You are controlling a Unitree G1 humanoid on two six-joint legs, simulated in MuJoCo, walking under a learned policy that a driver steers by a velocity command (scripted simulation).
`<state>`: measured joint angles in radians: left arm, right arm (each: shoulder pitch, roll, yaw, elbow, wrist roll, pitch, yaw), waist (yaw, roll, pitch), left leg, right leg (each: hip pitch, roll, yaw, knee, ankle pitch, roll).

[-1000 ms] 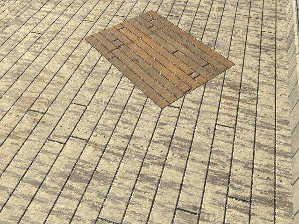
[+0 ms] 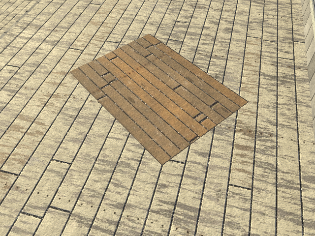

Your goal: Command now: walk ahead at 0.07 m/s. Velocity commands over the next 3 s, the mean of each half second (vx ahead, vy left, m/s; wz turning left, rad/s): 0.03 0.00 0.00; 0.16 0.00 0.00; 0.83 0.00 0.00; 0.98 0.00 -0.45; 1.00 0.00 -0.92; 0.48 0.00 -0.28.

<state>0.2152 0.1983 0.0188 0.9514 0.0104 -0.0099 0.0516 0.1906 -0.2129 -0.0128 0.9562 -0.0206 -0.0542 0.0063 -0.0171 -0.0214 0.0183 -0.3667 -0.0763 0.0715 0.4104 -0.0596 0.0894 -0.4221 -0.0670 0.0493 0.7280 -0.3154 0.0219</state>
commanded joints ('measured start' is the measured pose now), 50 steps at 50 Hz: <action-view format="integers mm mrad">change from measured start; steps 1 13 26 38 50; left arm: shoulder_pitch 193 120 153 148 17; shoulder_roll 65 65 45 35 54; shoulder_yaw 20 30 21 22 52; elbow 33 65 99 121 11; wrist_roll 18 -6 -9 -7 -44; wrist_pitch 25 -37 -23 -14 -112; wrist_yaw -2 -3 -9 -1 -31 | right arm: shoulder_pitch -83 23 39 3 23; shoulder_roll -114 -73 -71 -65 -144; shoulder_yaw -20 -25 -24 -31 -69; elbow -65 23 68 87 14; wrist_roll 22 17 29 29 62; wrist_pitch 6 28 40 49 -49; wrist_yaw -21 -41 -42 -44 -28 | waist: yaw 87 18 17 16 35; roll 119 20 21 17 138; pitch -54 27 -16 9 -12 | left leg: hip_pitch -197 92 176 183 153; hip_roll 227 109 113 114 324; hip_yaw -226 -101 -97 -104 -363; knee -235 -31 43 30 -315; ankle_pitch -514 -229 41 18 -483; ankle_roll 73 -19 -9 -9 79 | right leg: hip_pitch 306 90 165 174 -65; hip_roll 32 14 33 39 -25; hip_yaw -57 3 -33 -43 -60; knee -110 -360 -304 -316 56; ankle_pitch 80 -38 203 163 -66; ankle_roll -32 -58 -49 -38 -108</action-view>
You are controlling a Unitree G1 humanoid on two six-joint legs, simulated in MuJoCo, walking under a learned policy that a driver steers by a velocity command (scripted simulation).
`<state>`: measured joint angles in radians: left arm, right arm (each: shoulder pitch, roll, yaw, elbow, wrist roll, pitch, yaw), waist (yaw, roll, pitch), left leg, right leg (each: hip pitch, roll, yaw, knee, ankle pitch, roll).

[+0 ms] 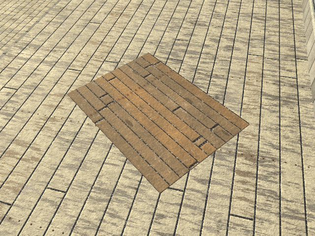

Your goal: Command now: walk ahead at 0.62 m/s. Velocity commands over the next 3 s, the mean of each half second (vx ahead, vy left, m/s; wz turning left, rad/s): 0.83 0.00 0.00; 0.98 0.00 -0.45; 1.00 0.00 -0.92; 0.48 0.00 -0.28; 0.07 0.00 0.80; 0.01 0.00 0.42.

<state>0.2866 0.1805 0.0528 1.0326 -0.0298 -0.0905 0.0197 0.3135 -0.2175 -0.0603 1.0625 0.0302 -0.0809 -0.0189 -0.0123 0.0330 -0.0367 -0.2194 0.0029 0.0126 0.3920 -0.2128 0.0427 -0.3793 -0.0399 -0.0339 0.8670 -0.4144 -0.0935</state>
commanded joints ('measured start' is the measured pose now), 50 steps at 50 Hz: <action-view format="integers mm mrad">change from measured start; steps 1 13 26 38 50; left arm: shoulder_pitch -36 122 321 119 -257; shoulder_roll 51 96 140 39 100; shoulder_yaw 15 -8 -5 10 9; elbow -61 -42 -14 -164 -366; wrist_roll -4 33 17 -38 -4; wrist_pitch -34 -48 -19 3 19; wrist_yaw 2 -41 6 -13 -87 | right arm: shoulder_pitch -110 -235 -579 -112 -8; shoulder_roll -160 -61 -38 -27 -201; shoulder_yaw -26 19 18 -5 -18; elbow -97 -260 -389 -135 -145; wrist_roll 14 -15 20 -54 -50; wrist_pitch -16 -47 -43 -60 -39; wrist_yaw -3 42 109 73 -10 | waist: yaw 45 30 78 33 4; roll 103 -115 -145 49 -65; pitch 47 104 235 6 220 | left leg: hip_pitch -62 -855 -545 39 216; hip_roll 205 158 43 264 221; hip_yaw -234 -90 77 -196 289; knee -286 831 182 -175 -231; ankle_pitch -303 105 281 -128 586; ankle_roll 117 34 50 89 -12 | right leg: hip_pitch -7 320 513 -244 -391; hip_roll -25 -251 -234 -175 -73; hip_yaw -18 417 3 183 -72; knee -175 -711 -798 542 -55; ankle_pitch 44 -174 554 213 578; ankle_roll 23 -106 -56 -36 -47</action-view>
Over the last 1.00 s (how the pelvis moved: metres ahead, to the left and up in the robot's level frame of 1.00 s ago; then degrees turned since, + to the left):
0.10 -0.03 0.02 0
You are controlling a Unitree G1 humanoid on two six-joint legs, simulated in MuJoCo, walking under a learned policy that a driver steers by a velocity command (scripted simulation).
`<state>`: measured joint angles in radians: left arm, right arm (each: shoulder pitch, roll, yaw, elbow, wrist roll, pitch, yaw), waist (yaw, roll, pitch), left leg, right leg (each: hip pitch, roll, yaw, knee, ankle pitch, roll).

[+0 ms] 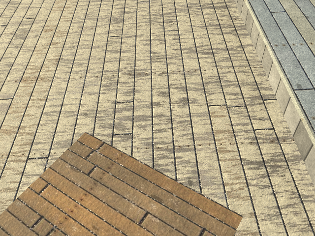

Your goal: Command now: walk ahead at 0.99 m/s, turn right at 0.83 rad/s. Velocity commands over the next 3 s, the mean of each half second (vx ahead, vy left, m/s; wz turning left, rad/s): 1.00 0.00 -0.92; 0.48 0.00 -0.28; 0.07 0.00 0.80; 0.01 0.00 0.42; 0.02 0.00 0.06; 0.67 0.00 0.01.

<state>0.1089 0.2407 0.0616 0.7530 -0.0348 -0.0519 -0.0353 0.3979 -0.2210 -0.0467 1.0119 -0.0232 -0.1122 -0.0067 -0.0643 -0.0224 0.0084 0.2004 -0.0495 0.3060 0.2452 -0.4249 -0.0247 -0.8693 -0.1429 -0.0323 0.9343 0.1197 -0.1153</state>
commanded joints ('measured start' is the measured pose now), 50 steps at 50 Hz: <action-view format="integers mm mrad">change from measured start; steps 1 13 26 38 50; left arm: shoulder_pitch -77 196 240 57 67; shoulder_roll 65 137 118 34 161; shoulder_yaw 11 42 54 -23 16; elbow -98 -80 -73 -234 -215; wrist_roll -3 20 4 30 48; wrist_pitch -23 -64 -20 -10 27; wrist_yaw -44 -3 50 27 35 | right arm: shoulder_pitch -83 -246 -329 -196 -7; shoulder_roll -227 -130 -219 -198 -220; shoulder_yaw -38 -15 -94 -51 -39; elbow -107 -362 -487 -294 -301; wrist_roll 2 25 74 31 58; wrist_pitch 3 -41 -64 -10 84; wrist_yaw -31 17 8 18 -2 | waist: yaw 70 -13 -2 88 93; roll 19 142 -134 82 -104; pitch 131 8 -107 -50 -315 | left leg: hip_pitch -156 -841 -355 -393 -935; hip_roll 275 122 28 283 117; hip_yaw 10 -470 -380 -484 -371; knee -19 1037 237 40 1027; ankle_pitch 1070 106 384 965 -196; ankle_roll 47 49 17 242 -62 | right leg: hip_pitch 182 617 691 281 985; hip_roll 82 56 154 83 -250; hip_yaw -142 604 473 101 356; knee -139 -702 -281 6 -472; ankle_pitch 17 -516 -15 -446 337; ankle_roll -34 -234 -50 107 -196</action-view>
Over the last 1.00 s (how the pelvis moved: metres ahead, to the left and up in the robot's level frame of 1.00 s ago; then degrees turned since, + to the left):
0.66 -0.02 -0.03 -14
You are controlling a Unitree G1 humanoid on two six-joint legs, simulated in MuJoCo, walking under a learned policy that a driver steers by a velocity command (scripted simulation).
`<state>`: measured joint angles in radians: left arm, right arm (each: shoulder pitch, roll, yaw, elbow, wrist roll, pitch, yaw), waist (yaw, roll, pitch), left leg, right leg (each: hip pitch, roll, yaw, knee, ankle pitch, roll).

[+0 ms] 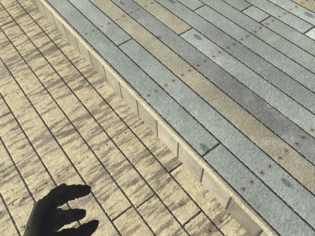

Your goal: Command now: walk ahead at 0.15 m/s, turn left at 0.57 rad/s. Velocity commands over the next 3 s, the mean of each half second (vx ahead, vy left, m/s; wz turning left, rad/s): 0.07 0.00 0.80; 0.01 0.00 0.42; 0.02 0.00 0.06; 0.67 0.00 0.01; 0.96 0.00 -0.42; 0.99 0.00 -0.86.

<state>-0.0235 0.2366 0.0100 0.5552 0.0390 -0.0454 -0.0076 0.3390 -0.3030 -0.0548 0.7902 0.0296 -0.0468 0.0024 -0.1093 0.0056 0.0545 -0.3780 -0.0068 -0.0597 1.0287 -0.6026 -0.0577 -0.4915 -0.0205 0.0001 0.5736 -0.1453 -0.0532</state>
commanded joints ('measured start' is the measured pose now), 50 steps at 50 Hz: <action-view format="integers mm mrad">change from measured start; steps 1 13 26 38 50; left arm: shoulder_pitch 145 46 59 144 143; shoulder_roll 139 200 134 147 156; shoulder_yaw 60 108 97 87 71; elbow -13 74 86 111 120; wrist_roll -31 -52 -31 -32 -32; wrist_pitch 26 22 18 4 45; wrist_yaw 12 34 44 -1 22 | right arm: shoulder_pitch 36 -88 -152 -210 -199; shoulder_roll -135 -85 -199 -144 -20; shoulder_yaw -38 -52 -76 -40 -11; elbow -83 -195 -293 -298 -231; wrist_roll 2 -15 -15 -15 -16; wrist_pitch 47 120 76 91 80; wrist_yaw -22 19 -46 -22 -20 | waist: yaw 112 63 112 125 130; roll -130 -143 102 149 -197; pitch -272 -182 -203 -162 -144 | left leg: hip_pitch -341 41 245 135 43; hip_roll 92 77 166 114 -7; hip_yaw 1 144 -340 -409 20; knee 241 -315 -641 -543 -347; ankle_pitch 37 354 670 639 148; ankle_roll -49 60 254 217 -46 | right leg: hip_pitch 485 259 -181 232 372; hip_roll -336 -344 63 26 -152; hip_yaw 268 -94 113 65 187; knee -163 -186 387 -146 -178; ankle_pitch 456 120 -155 9 356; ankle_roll -228 -91 118 61 -147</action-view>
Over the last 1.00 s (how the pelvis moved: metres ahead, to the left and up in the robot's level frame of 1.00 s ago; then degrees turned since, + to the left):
0.71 -0.18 0.01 -33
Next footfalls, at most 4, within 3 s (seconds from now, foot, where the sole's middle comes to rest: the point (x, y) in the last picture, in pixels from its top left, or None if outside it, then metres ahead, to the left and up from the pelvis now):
0.30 left None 0.08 0.16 -0.76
0.78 right None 0.20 -0.03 -0.76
1.08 left None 0.01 0.16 -0.76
1.72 right None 0.26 -0.01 -0.76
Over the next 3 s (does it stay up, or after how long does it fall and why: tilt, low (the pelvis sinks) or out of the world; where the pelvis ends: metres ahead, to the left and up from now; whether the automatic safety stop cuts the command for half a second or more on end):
stays up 1.06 0.49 0.01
